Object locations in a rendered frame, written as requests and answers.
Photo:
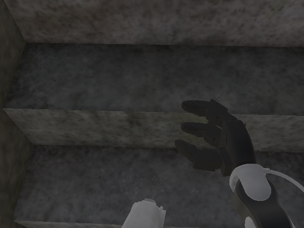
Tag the robot right forearm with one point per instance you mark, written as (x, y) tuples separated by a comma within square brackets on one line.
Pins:
[(255, 198)]

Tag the right robot hand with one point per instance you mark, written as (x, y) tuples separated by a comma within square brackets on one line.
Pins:
[(233, 141)]

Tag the robot left thigh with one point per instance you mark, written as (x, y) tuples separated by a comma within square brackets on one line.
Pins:
[(145, 214)]

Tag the robot left shin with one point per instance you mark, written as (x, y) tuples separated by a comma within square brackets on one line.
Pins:
[(151, 200)]

